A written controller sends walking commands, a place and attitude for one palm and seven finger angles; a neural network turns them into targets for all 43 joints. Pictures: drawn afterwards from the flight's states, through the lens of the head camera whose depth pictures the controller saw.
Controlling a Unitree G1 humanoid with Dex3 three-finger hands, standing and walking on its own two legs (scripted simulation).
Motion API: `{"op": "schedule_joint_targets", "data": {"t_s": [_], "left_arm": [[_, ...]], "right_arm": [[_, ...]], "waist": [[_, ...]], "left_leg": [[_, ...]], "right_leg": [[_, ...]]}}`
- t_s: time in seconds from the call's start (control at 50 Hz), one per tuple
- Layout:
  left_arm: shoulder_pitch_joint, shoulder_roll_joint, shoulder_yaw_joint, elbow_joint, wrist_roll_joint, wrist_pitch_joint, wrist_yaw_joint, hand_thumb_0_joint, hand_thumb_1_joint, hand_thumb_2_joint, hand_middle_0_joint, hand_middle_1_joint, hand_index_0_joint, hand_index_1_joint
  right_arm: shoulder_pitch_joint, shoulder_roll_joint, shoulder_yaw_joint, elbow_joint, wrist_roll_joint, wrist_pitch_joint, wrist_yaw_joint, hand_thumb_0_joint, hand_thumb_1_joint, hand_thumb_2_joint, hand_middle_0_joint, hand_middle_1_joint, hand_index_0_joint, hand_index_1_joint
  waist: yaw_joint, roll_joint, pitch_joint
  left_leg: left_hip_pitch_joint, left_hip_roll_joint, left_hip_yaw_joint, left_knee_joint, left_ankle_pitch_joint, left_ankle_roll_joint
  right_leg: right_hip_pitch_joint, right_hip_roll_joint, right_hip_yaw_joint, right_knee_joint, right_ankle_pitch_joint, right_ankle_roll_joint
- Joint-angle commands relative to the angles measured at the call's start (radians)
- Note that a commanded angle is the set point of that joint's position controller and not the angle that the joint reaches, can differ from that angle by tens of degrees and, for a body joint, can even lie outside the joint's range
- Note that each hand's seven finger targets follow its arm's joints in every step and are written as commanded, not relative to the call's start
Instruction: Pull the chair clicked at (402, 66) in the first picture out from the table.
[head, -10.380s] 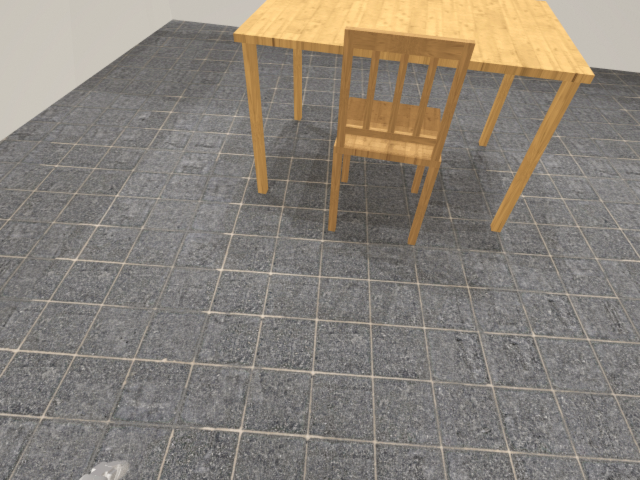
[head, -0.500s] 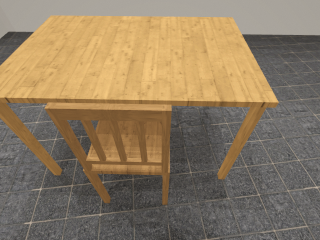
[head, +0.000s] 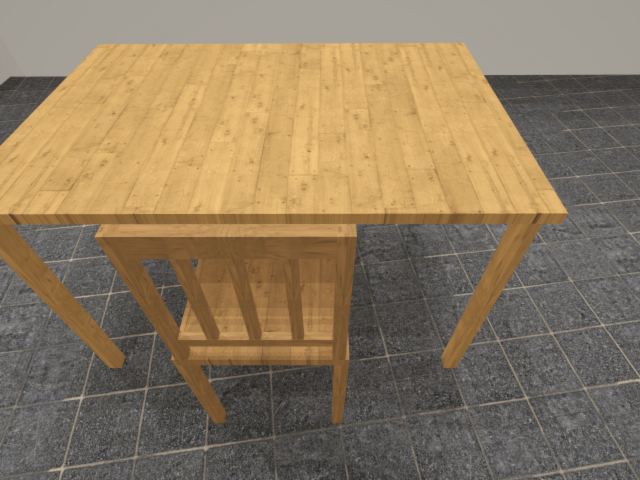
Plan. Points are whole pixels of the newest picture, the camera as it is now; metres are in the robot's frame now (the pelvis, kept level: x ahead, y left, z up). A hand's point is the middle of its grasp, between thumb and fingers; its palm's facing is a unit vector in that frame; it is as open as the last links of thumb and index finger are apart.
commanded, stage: come to a stop and stand still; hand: left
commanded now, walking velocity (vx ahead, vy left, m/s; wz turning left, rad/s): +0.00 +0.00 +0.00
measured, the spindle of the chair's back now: (246, 300) +0.43 +0.16 -0.11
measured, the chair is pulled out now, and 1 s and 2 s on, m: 0.00 0.00 0.00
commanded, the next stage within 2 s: look again from close up in 0.56 s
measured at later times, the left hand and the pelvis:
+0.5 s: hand out of the picture +0.01 +0.18 -0.18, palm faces +0.02 -0.99 -0.16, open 7.4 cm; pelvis +0.02 +0.02 +0.00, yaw -1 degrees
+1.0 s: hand out of the picture +0.00 +0.20 -0.18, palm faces +0.01 -0.99 -0.17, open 7.4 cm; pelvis +0.01 +0.03 +0.00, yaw -1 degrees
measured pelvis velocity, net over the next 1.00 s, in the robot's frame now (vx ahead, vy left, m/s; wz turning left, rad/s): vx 0.01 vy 0.03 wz -0.01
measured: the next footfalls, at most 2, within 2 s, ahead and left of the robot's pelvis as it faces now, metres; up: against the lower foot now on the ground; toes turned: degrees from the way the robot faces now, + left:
none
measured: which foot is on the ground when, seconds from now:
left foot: down 0.00-1.00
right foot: down 0.00-1.00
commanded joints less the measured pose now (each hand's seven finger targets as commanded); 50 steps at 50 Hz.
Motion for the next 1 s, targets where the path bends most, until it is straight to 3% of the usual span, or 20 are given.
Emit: {"op": "schedule_joint_targets", "data": {"t_s": [0.0, 0.16, 0.3, 0.42, 0.58, 0.66, 0.76, 0.98], "left_arm": [[0.074, 0.084, 0.017, -0.022, -0.001, -0.012, 0.004, 0.0, 0.9, 0.9, -0.2, -0.3, -0.2, -0.3], [0.091, 0.086, 0.013, 0.013, 0.002, -0.012, 0.008, 0.0, 0.9, 0.9, -0.2, -0.3, -0.2, -0.3], [0.109, 0.087, 0.007, 0.041, 0.002, -0.008, 0.007, 0.0, 0.9, 0.9, -0.2, -0.3, -0.2, -0.3], [0.121, 0.085, 0.007, 0.055, 0.004, -0.008, 0.01, 0.0, 0.9, 0.9, -0.2, -0.3, -0.2, -0.3], [0.125, 0.079, 0.006, 0.063, 0.005, -0.003, 0.01, 0.0, 0.9, 0.9, -0.2, -0.3, -0.2, -0.3], [0.123, 0.077, 0.006, 0.064, 0.005, 0.002, 0.008, 0.0, 0.9, 0.9, -0.2, -0.3, -0.2, -0.3], [0.13, 0.076, 0.006, 0.064, 0.006, 0.002, 0.008, 0.0, 0.9, 0.9, -0.2, -0.3, -0.2, -0.3], [0.143, 0.058, 0.007, 0.071, 0.007, 0.006, 0.009, 0.0, 0.9, 0.9, -0.2, -0.3, -0.2, -0.3]], "right_arm": [[0.017, -0.113, -0.031, -0.033, 0.005, -0.028, -0.014, 0.0, -0.9, -0.9, 0.2, 0.3, 0.2, 0.3], [-0.003, -0.12, -0.031, -0.003, 0.009, -0.03, -0.018, 0.0, -0.9, -0.9, 0.2, 0.3, 0.2, 0.3], [-0.027, -0.128, -0.029, 0.009, 0.012, -0.03, -0.022, 0.0, -0.9, -0.9, 0.2, 0.3, 0.2, 0.3], [-0.029, -0.136, -0.03, 0.012, 0.013, -0.033, -0.025, 0.0, -0.9, -0.9, 0.2, 0.3, 0.2, 0.3], [-0.027, -0.135, -0.027, 0.02, 0.013, -0.031, -0.026, 0.0, -0.9, -0.9, 0.2, 0.3, 0.2, 0.3], [-0.021, -0.135, -0.025, 0.022, 0.013, -0.028, -0.024, 0.0, -0.9, -0.9, 0.2, 0.3, 0.2, 0.3], [-0.007, -0.134, -0.026, 0.028, 0.014, -0.031, -0.023, 0.0, -0.9, -0.9, 0.2, 0.3, 0.2, 0.3], [0.025, -0.119, -0.028, 0.042, 0.015, -0.03, -0.024, 0.0, -0.9, -0.9, 0.2, 0.3, 0.2, 0.3]], "waist": [[0.017, -0.047, 0.02], [0.01, -0.031, 0.021], [0.013, -0.01, 0.043], [0.011, -0.015, 0.023], [0.014, -0.027, 0.062], [0.015, -0.025, 0.088], [0.018, -0.013, 0.064], [0.016, -0.028, 0.085]], "left_leg": [[-0.025, 0.131, -0.158, -0.129, 0.118, -0.003], [0.052, 0.133, -0.143, -0.111, 0.247, -0.004], [0.076, 0.139, -0.139, -0.123, 0.274, -0.003], [0.111, 0.14, -0.139, -0.118, 0.351, -0.004], [0.098, 0.137, -0.15, -0.147, 0.315, -0.005], [0.074, 0.138, -0.156, -0.178, 0.224, -0.006], [0.086, 0.142, -0.163, -0.189, 0.226, -0.006], [0.071, 0.146, -0.176, -0.22, 0.157, -0.009]], "right_leg": [[0.034, -0.081, 0.104, -0.069, 0.094, -0.032], [0.024, -0.087, 0.104, -0.07, 0.165, -0.022], [0.024, -0.088, 0.099, -0.089, 0.166, -0.016], [0.042, -0.092, 0.097, -0.09, 0.205, -0.012], [0.043, -0.096, 0.091, -0.11, 0.168, -0.007], [0.034, -0.094, 0.085, -0.119, 0.112, -0.005], [0.042, -0.095, 0.078, -0.116, 0.105, -0.002], [0.025, -0.091, 0.075, -0.11, 0.084, 0.001]]}}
